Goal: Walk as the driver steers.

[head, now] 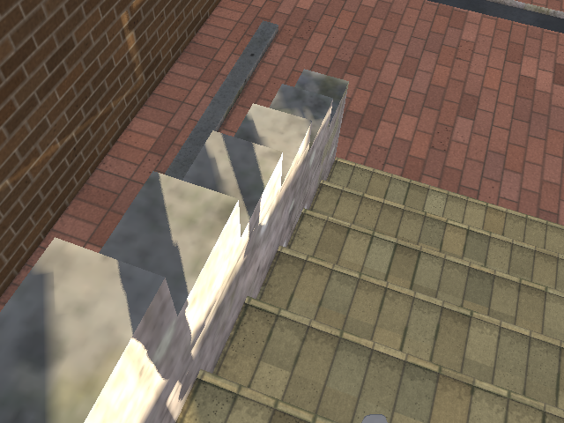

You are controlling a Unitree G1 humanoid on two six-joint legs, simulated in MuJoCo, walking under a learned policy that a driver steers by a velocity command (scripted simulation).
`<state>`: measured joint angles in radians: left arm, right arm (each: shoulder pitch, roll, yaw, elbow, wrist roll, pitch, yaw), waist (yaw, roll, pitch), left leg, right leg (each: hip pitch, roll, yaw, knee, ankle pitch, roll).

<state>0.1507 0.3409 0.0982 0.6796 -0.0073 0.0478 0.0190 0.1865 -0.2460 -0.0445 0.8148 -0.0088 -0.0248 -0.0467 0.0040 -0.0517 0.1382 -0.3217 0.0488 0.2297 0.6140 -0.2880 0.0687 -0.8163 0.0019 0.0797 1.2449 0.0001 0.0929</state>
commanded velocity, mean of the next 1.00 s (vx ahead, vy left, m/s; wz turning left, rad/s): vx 0.01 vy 0.00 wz -0.80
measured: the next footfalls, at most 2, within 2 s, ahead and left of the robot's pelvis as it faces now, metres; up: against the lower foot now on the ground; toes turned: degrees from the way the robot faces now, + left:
right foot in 0.30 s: +0.16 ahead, -0.21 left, -0.17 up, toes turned -16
left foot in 0.86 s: +0.29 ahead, +0.08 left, -0.17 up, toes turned -53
